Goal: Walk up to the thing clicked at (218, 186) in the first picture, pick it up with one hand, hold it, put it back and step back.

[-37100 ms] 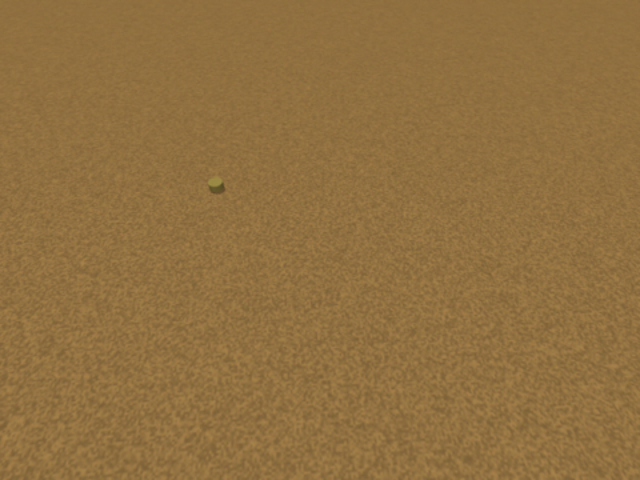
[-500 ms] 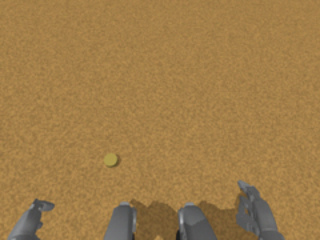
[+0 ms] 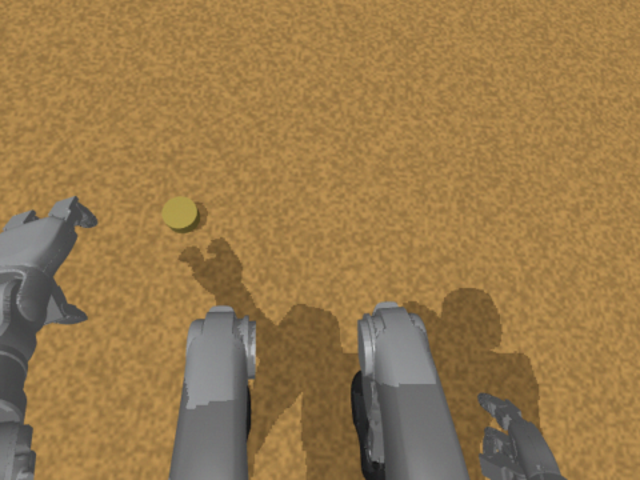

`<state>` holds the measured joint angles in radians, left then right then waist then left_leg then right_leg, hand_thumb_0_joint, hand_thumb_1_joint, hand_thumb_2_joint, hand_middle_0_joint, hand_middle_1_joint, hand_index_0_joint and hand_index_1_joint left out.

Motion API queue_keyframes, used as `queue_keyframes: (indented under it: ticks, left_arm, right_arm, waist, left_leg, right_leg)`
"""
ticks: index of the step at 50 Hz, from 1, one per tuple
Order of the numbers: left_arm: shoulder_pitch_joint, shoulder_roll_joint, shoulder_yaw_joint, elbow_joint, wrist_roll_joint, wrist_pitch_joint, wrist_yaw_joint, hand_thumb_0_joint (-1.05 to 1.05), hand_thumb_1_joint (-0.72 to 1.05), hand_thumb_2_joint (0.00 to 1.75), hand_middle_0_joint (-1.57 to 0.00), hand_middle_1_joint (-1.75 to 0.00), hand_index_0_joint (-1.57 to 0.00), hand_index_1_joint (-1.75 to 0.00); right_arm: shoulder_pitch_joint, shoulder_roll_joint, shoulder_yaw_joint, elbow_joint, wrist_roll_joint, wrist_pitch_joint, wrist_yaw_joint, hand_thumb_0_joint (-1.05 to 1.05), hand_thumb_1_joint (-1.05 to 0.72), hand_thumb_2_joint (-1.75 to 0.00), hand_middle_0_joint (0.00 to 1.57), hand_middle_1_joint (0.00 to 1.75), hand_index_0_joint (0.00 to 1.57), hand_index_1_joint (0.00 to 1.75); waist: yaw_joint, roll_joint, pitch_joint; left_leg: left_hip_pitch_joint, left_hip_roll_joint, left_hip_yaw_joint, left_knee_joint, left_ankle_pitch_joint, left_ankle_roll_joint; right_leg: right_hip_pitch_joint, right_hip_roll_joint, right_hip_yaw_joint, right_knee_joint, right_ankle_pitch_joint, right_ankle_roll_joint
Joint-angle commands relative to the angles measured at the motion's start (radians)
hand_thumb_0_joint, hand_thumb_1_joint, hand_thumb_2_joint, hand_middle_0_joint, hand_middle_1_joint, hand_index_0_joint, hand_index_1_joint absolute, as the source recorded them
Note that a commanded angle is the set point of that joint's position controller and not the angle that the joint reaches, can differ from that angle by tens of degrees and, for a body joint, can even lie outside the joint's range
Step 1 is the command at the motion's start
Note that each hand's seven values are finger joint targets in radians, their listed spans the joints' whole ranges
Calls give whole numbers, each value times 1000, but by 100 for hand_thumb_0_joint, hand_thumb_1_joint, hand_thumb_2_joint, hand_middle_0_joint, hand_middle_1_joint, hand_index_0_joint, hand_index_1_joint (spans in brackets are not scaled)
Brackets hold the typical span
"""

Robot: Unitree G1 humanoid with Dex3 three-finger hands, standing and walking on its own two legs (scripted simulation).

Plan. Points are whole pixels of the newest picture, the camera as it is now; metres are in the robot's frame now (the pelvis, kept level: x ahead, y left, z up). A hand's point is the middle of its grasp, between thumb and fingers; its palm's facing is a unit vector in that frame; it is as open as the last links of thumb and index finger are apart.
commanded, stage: rise first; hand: left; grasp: from above
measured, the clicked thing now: (181, 215) +0.55 +0.26 -0.41
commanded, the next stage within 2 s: none
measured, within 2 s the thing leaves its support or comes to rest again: neither
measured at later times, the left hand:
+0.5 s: hand (103, 235) +0.45 +0.33 -0.22, palm faces -0.45 -0.03 -0.89, open 13.8 cm
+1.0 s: hand (127, 225) +0.48 +0.32 -0.27, palm faces -0.45 -0.06 -0.89, open 13.8 cm
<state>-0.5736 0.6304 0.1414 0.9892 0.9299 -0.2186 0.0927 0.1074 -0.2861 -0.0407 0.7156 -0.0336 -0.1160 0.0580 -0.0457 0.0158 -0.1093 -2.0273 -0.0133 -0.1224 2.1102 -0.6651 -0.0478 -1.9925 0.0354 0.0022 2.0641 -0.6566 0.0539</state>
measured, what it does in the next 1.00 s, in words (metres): lowers itself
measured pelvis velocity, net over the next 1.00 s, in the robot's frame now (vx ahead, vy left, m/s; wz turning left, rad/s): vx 0.01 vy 0.02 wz -0.09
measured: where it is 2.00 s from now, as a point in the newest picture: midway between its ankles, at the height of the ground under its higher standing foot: (302, 451)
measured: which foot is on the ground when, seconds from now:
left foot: down 0.00-1.00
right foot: down 0.00-1.00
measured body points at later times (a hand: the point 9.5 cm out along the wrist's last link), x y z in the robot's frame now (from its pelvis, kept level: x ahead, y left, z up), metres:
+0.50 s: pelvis +0.00 +0.02 -0.07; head +0.23 +0.09 +0.31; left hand +0.47 +0.33 -0.17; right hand +0.07 -0.26 -0.17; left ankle +0.09 +0.14 -0.39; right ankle +0.10 -0.13 -0.39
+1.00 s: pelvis +0.01 +0.02 -0.09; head +0.27 +0.08 +0.27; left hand +0.50 +0.32 -0.22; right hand +0.05 -0.26 -0.19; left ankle +0.09 +0.14 -0.39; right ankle +0.10 -0.13 -0.39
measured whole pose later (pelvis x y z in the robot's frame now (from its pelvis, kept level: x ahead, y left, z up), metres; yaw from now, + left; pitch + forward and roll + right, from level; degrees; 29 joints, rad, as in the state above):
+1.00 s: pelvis +0.01 +0.02 -0.09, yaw -5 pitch +35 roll -10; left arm -0.97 0.84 0.16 1.47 1.32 -0.29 0.40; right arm 0.13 -0.27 0.07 0.73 -0.16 -0.02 0.14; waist -0.23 -0.02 -0.02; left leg -2.33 -0.03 -0.18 2.43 -0.71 -0.03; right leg -2.25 0.05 -0.03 2.32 -0.70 0.08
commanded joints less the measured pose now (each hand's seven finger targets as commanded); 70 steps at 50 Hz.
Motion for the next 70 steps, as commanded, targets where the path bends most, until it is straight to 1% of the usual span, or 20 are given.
queue_keyframes:
  ticks: [1, 4, 8, 13, 17, 19, 21, 22, 25, 28, 29, 30, 37, 38, 49, 51, 57, 58, 64, 70]
  left_arm:
    - [-297, 360, 81, -75, 70, -76, 67, 0, -48, 99, -10, -102, -10, -102]
    - [-370, 431, 102, -39, 135, -103, 112, 0, -49, 100, -10, -99, -10, -100]
    - [-447, 430, 80, 16, 206, -114, 175, 0, -50, 100, -11, -95, -11, -96]
    - [-501, 429, 51, 122, 284, -101, 237, 0, -48, 98, -15, -88, -13, -89]
    - [-547, 425, 24, 175, 331, -91, 257, 0, -50, 99, -12, -90, -11, -91]
    - [-536, 429, 27, 211, 340, -84, 263, 0, -47, 96, -15, -88, -14, -89]
    - [-600, 426, 13, 181, 350, -89, 265, 0, -46, 95, -14, -90, -14, -90]
    - [-578, 441, 29, 210, 354, -84, 268, 0, -45, 94, -14, -90, -14, -90]
    - [-617, 415, 8, 242, 356, -87, 275, 0, -44, 92, -14, -91, -15, -91]
    - [-613, 423, 16, 284, 367, -86, 292, 0, -43, 92, -15, -92, -16, -91]
    - [-655, 450, 27, 251, 368, -90, 297, 0, -42, 91, -16, -92, -16, -91]
    - [-648, 439, 18, 283, 381, -89, 299, 0, -44, 93, -15, -92, -15, -92]
    - [-675, 444, 17, 326, 387, -82, 331, 0, -46, 93, -14, -95, -15, -95]
    - [-681, 452, 25, 337, 385, -78, 334, 0, -45, 92, -13, -96, -14, -95]
    - [-676, 517, 69, 333, 371, -63, 353, 0, -53, 99, -8, -102, -8, -101]
    - [-656, 493, 51, 361, 369, -57, 348, 0, -54, 100, -7, -103, -8, -102]
    - [-681, 522, 52, 334, 366, -58, 341, 0, -54, 100, -7, -102, -7, -102]
    - [-672, 533, 59, 347, 363, -59, 338, 0, -61, 108, -8, -98, -4, -101]
    - [-700, 525, 44, 356, 352, -73, 336, 0, -55, 101, -9, -100, -8, -101]
    - [-689, 539, 34, 388, 369, -72, 339, 0, -56, 102, -8, -101, -7, -102]
  right_arm:
    - [144, -198, -67, -60, -6, -7, -1, 0, -87, -89, 20, 30, 20, 30]
    - [150, -205, -58, -51, -16, 21, 5, 0, -87, -89, 20, 30, 20, 30]
    - [159, -212, -48, -30, -32, 54, 13, 0, -88, -90, 20, 30, 20, 30]
    - [177, -216, -39, -7, -51, 84, 23, 0, -89, -90, 20, 30, 20, 30]
    - [197, -230, -35, 5, -64, 94, 37, 0, -89, -90, 20, 30, 20, 30]
    - [198, -227, -34, 5, -68, 100, 41, 0, -90, -90, 20, 30, 20, 30]
    - [206, -230, -31, 4, -74, 102, 46, 0, -90, -90, 20, 30, 20, 30]
    - [209, -239, -34, 7, -77, 103, 48, 0, -90, -90, 20, 30, 20, 30]
    - [210, -238, -29, 4, -85, 104, 53, 0, -90, -90, 20, 30, 20, 30]
    - [213, -231, -14, 6, -94, 103, 58, 0, -90, -90, 20, 30, 20, 30]
    - [209, -233, -14, 5, -94, 102, 59, 0, -90, -90, 20, 30, 20, 30]
    - [213, -234, -9, 4, -100, 102, 61, 0, -90, -90, 20, 30, 20, 30]
    - [217, -239, 6, 4, -112, 98, 69, 0, -91, -90, 20, 30, 20, 30]
    - [221, -244, 6, 6, -116, 97, 71, 0, -91, -90, 20, 30, 20, 30]
    - [236, -240, 32, 3, -130, 100, 75, 0, -90, -90, 20, 30, 20, 30]
    - [239, -238, 37, 2, -130, 100, 79, 0, -90, -90, 20, 30, 20, 30]
    - [239, -247, 50, 4, -133, 105, 80, 0, -90, -90, 20, 30, 20, 30]
    - [239, -255, 47, 0, -132, 107, 81, 0, -91, -90, 20, 30, 20, 30]
    - [240, -257, 61, -1, -138, 106, 83, 0, -90, -90, 20, 30, 20, 30]
    - [235, -268, 74, -1, -138, 108, 84, 0, -90, -90, 20, 30, 20, 30]
  waist:
    - [-16, 80, -626]
    - [-24, 134, -640]
    - [-52, 195, -622]
    - [-82, 196, -612]
    - [-108, 249, -619]
    - [-103, 244, -617]
    - [-123, 278, -640]
    - [-121, 269, -646]
    - [-146, 268, -617]
    - [-150, 261, -596]
    - [-145, 274, -621]
    - [-158, 284, -608]
    - [-170, 324, -600]
    - [-185, 295, -599]
    - [-183, 294, -644]
    - [-194, 298, -617]
    - [-201, 316, -613]
    - [-202, 299, -616]
    - [-221, 294, -582]
    - [-225, 322, -559]
  left_leg:
    - [335, -9, 110, -198, 17, 71]
    - [345, -12, 96, -181, -11, 68]
    - [354, -16, 86, -154, -12, 67]
    - [333, -22, 90, -101, 48, 69]
    - [357, -18, 65, -86, 115, 59]
    - [365, -18, 60, -86, 126, 58]
    - [377, -16, 58, -70, 151, 56]
    - [391, -13, 50, -66, 168, 54]
    - [366, -10, 43, -55, 148, 54]
    - [330, -12, 53, -29, 152, 61]
    - [331, -11, 55, -22, 156, 61]
    - [323, -12, 55, -20, 160, 61]
    - [330, -5, 46, 1, 163, 57]
    - [315, -6, 45, 12, 164, 61]
    - [272, -8, 65, 64, 213, 74]
    - [282, -6, 55, 58, 212, 70]
    - [258, -7, 59, 81, 219, 73]
    - [261, -5, 54, 83, 220, 72]
    - [233, -2, 52, 89, 192, 72]
    - [247, -2, 48, 94, 202, 69]
  right_leg:
    - [295, 3, -80, -228, -15, -76]
    - [228, 8, -99, -181, -36, -84]
    - [137, 4, -121, -127, -14, -88]
    - [93, 2, -130, -87, 46, -90]
    - [57, -5, -142, -34, 113, -90]
    - [50, -5, -144, -29, 118, -92]
    - [51, -4, -147, -16, 145, -90]
    - [47, -6, -148, -7, 156, -88]
    - [15, -4, -152, 3, 144, -88]
    - [30, -1, -151, 6, 154, -85]
    - [31, 0, -148, 11, 159, -86]
    - [27, 0, -150, 17, 163, -85]
    - [-3, 3, -162, 46, 169, -84]
    - [4, 3, -163, 45, 175, -81]
    - [76, 16, -165, 59, 227, -76]
    - [49, 15, -170, 67, 220, -80]
    - [70, 17, -170, 68, 236, -78]
    - [64, 19, -171, 70, 235, -79]
    - [62, 23, -180, 65, 217, -79]
    - [46, 25, -185, 71, 221, -79]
